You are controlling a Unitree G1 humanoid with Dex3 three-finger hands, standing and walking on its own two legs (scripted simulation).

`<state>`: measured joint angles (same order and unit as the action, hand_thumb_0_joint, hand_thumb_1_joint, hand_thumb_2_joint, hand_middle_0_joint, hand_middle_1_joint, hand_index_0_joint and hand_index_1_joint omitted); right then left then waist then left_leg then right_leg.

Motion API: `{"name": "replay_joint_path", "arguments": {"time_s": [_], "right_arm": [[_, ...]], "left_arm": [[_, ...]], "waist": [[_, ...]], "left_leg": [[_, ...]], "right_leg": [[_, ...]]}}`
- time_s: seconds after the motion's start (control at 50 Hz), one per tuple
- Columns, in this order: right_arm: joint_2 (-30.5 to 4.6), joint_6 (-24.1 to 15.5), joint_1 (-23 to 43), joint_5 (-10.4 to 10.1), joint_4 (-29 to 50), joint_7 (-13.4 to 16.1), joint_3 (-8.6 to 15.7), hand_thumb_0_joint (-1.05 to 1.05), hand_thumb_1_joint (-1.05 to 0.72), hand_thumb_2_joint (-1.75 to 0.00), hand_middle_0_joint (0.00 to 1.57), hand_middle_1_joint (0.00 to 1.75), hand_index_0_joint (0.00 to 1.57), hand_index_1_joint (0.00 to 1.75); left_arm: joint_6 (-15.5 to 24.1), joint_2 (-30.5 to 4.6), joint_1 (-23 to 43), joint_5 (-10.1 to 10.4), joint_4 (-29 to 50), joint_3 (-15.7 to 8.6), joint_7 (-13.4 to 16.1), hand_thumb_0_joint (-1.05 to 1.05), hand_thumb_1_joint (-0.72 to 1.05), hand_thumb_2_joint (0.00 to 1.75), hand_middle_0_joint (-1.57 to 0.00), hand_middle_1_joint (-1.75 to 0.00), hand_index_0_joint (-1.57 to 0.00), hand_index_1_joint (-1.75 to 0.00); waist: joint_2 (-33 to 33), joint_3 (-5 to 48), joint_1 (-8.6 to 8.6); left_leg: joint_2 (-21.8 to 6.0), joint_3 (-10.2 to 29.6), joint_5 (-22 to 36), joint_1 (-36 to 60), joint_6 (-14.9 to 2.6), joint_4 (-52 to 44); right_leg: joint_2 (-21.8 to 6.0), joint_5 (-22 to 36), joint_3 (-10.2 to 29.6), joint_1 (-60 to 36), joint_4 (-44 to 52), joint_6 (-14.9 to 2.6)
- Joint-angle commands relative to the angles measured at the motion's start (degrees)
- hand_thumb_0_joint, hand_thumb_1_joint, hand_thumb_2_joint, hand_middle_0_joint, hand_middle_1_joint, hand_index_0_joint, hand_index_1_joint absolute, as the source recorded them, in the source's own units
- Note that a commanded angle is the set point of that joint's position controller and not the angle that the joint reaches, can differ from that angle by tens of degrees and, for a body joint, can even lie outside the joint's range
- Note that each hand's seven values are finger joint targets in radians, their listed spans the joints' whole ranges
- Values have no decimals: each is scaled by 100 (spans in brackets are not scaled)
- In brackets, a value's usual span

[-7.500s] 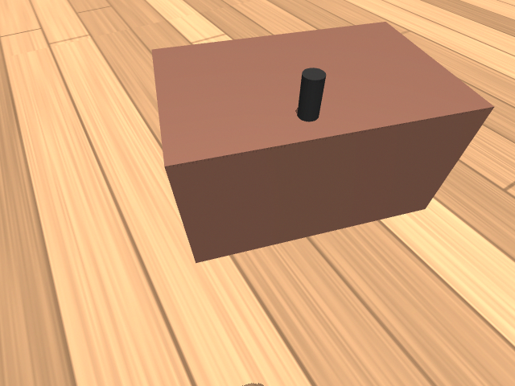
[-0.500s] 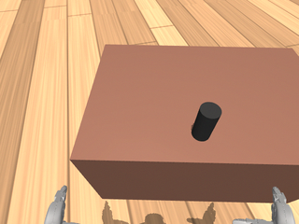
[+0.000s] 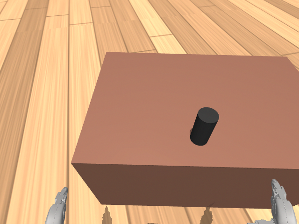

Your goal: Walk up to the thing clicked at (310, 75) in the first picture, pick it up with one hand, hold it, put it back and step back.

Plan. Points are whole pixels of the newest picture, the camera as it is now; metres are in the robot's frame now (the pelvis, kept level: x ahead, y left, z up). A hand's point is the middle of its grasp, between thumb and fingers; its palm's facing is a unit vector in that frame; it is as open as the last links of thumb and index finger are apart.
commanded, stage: rise first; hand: right
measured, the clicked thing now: (203, 127) +0.47 -0.19 -0.10
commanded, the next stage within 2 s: go down in 0.12 s
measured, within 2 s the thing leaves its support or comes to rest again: neither
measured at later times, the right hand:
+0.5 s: hand (262, 202) +0.19 -0.27 -0.03, palm faces +0.36 +0.89 -0.27, open 17.5 cm
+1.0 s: hand (272, 155) +0.31 -0.34 +0.00, palm faces +0.23 +0.97 -0.04, open 17.6 cm
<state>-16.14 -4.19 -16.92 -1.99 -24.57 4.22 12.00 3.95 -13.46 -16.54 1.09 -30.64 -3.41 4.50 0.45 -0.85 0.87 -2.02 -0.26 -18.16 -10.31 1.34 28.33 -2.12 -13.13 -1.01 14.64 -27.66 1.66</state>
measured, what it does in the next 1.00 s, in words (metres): stands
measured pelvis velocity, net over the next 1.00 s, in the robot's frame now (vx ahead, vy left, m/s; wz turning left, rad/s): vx -0.02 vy -0.01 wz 0.01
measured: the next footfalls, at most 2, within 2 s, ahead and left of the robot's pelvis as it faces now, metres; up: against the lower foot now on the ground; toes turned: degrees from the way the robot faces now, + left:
none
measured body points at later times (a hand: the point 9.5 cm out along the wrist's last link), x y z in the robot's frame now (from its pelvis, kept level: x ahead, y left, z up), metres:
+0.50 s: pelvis -0.01 +0.00 +0.00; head +0.00 +0.01 +0.45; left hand +0.15 +0.26 -0.09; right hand +0.16 -0.32 -0.01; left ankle -0.03 +0.13 -0.74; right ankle +0.02 -0.14 -0.74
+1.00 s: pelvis -0.02 -0.01 -0.04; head +0.03 -0.04 +0.41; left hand +0.12 +0.26 -0.10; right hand +0.29 -0.39 +0.00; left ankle -0.03 +0.13 -0.74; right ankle +0.02 -0.14 -0.74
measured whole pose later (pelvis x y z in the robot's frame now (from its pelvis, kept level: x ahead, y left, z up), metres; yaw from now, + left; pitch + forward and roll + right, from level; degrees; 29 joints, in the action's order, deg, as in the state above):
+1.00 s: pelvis -0.02 -0.01 -0.04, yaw +0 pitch +9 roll +1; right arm -30.9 -21.6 16.3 -13.3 -52.3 -23.7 32.0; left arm 8.0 -14.1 -15.2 -0.4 -29.7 -0.9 6.2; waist -2.0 3.3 -3.4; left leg -1.0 -0.2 -23.8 -31.5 1.9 46.1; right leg -3.3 -19.8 0.0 37.1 -47.6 1.0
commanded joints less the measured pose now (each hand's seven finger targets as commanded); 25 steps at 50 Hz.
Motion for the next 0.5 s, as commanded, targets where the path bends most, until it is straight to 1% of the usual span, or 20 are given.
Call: {"name": "replay_joint_path", "arguments": {"time_s": [0.0,0.06,0.1,0.14,0.16,0.18,0.2,0.22,0.24,0.26,0.28,0.3,0.32,0.34,0.36,0.38,0.4,0.42,0.46,0.48], "right_arm": [[-1138,-344,293,-12,1008,82,461,0,52,-6,5,6,5,6],[-1134,-390,307,-14,1213,83,443,0,53,-6,5,6,5,6],[-1072,-409,258,-13,1272,64,389,0,51,-6,5,6,5,6],[-1038,-403,225,-11,1215,51,374,0,50,-8,3,6,4,7],[-521,-523,420,-93,1996,-13,371,0,46,-7,5,6,5,6],[-1362,-413,4,17,890,46,646,0,48,-8,3,6,4,6],[-688,-567,438,-102,2230,-52,472,0,47,-7,5,6,5,6],[-1420,-448,-104,1,776,23,766,0,47,-8,3,6,4,6],[-543,-632,395,-161,2318,-102,413,0,48,-7,5,6,5,6],[-1476,-502,-84,-18,858,7,858,0,48,-8,3,6,4,7],[-545,-640,298,-185,2002,-119,477,0,48,-7,5,6,5,6],[-1428,-548,85,-19,1086,-26,829,0,49,-9,3,7,3,7],[-563,-756,783,-214,2471,-137,507,0,57,-5,2,6,4,6],[-908,-761,604,-202,1911,-133,906,0,58,-6,2,6,4,6],[-939,-696,375,-160,1142,-160,834,0,61,-5,2,6,3,6],[-808,-787,931,-182,1442,-246,732,0,61,-6,1,7,3,7],[-1117,-878,1266,-210,1517,-275,978,0,61,-5,2,6,3,6],[-1206,-937,1338,-230,1187,-330,1077,0,61,-5,2,7,3,7],[-1533,-1123,2073,-317,1162,-482,1244,0,61,-5,2,6,4,6],[-1621,-1198,2138,-383,872,-607,1336,0,61,-5,2,6,4,6]], "left_arm": [[294,-823,366,21,755,-432,97,0,-54,8,-6,-7,-6,-7],[331,-889,444,18,921,-460,105,0,-53,7,-6,-7,-6,-7],[325,-638,398,31,729,-275,55,0,-54,7,-6,-7,-6,-7],[336,-733,393,25,718,-390,60,0,-50,1,-6,-6,-7,-5],[328,-558,605,-121,701,-215,-34,0,-56,9,-6,-7,-5,-8],[322,-809,442,47,612,-427,36,0,-50,1,-6,-6,-7,-5],[328,-643,641,-110,704,-326,-37,0,-56,9,-6,-6,-5,-7],[287,-649,227,32,277,-327,0,0,-50,1,-6,-6,-7,-5],[323,-576,750,-112,734,-246,-84,0,-57,9,-6,-7,-5,-8],[314,-899,440,35,338,-612,8,0,-50,1,-6,-6,-7,-5],[305,-833,706,-142,466,-484,-64,0,-57,9,-6,-6,-5,-7],[328,-935,582,13,417,-621,2,0,-50,1,-6,-6,-7,-5],[332,-843,832,-152,561,-527,-66,0,-52,3,-5,-5,-5,-5],[358,-901,726,-140,482,-607,-45,0,-53,3,-5,-5,-5,-5],[281,-922,716,-126,108,-629,-36,0,-53,3,-5,-5,-5,-5],[350,-731,1113,-133,553,-401,-70,0,-53,4,-5,-5,-5,-5],[347,-899,1011,-138,542,-579,-32,0,-53,3,-6,-5,-5,-5],[311,-786,835,-139,291,-501,-16,0,-53,3,-5,-5,-5,-5],[326,-1012,884,-152,414,-651,59,0,-53,3,-5,-5,-6,-5],[328,-854,748,-144,283,-503,70,0,-53,2,-5,-5,-6,-5]], "waist": [[-5,564,8],[1,568,10],[182,412,82],[14,427,12],[171,551,-15],[26,333,84],[298,574,-3],[-27,252,114],[220,536,3],[3,321,79],[130,445,-91],[21,472,72],[215,749,-108],[35,777,-52],[-134,192,-113],[-197,435,-116],[-134,672,-167],[-240,489,-207],[-164,716,-300],[-128,726,-241]], "left_leg": [[167,-263,1435,-145,-71,-558],[195,-295,1341,-81,-101,-629],[182,-283,1337,-69,-107,-664],[187,-307,1431,-33,-89,-682],[219,-257,1328,-217,-96,-578],[166,-265,1238,-75,-84,-731],[201,-238,1247,-232,-105,-611],[172,-268,1139,-110,-82,-766],[208,-236,1214,-252,-99,-610],[177,-261,1124,-125,-86,-746],[225,-244,1188,-319,-91,-593],[179,-275,1197,-93,-90,-707],[218,-221,1327,-278,-89,-552],[243,-254,1227,-297,-89,-531],[228,-254,957,-480,-87,-609],[203,-220,898,-502,-69,-589],[192,-186,866,-464,-72,-572],[178,-178,814,-588,-60,-552],[147,-97,717,-684,-59,-507],[120,-77,775,-672,-43,-461]], "right_leg": [[175,1134,-245,-685,392,-194],[156,1088,-229,-773,478,-180],[173,1072,-246,-706,514,-179],[161,1156,-236,-768,529,-196],[175,1004,-155,-591,398,-195],[196,961,-259,-670,541,-198],[189,948,-165,-673,421,-185],[206,887,-243,-587,548,-211],[186,900,-162,-612,417,-189],[195,877,-235,-635,526,-200],[172,847,-142,-574,407,-197],[175,944,-207,-749,530,-196],[171,976,-129,-732,364,-196],[160,921,-109,-710,351,-204],[183,646,-102,-436,377,-220],[170,604,-92,-484,318,-231],[185,571,-76,-578,286,-235],[186,501,-71,-487,260,-249],[200,377,-53,-500,208,-248],[213,439,-43,-438,117,-256]]}}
